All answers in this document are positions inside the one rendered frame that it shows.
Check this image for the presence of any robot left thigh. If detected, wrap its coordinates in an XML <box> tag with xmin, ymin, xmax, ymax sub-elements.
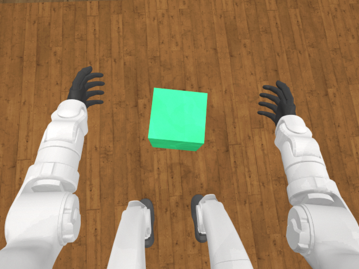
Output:
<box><xmin>107</xmin><ymin>206</ymin><xmax>151</xmax><ymax>269</ymax></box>

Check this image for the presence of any robot left forearm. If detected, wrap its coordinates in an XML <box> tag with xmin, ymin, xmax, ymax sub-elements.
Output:
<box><xmin>4</xmin><ymin>99</ymin><xmax>88</xmax><ymax>242</ymax></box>

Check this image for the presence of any robot left upper arm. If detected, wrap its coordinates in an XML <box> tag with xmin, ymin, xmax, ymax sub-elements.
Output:
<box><xmin>0</xmin><ymin>192</ymin><xmax>81</xmax><ymax>269</ymax></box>

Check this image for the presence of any left robot foot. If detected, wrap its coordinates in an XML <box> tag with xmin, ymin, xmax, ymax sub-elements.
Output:
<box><xmin>140</xmin><ymin>198</ymin><xmax>155</xmax><ymax>248</ymax></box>

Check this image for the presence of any carton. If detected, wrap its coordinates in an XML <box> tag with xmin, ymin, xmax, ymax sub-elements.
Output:
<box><xmin>148</xmin><ymin>88</ymin><xmax>208</xmax><ymax>151</ymax></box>

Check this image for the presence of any robot right forearm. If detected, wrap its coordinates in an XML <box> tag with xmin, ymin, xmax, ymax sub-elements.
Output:
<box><xmin>274</xmin><ymin>115</ymin><xmax>359</xmax><ymax>231</ymax></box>

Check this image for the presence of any robot left hand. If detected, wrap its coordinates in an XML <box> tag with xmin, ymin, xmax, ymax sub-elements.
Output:
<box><xmin>67</xmin><ymin>66</ymin><xmax>105</xmax><ymax>108</ymax></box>

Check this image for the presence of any robot right hand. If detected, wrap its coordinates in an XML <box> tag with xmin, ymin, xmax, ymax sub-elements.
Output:
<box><xmin>257</xmin><ymin>80</ymin><xmax>296</xmax><ymax>126</ymax></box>

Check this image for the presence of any robot right upper arm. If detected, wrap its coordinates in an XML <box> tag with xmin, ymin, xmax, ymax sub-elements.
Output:
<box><xmin>286</xmin><ymin>203</ymin><xmax>359</xmax><ymax>269</ymax></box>

